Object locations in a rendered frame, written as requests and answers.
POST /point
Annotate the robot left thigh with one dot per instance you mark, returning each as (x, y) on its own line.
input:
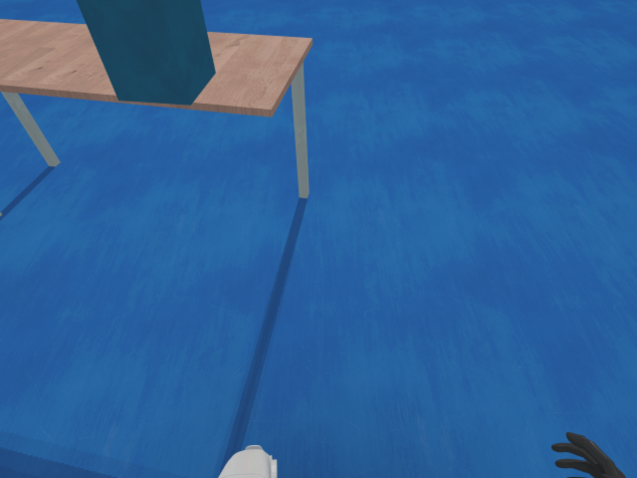
(252, 463)

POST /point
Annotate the robot right hand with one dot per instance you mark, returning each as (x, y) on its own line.
(597, 463)

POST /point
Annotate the table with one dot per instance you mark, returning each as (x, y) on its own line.
(253, 73)

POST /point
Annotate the carton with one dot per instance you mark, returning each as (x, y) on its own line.
(154, 51)

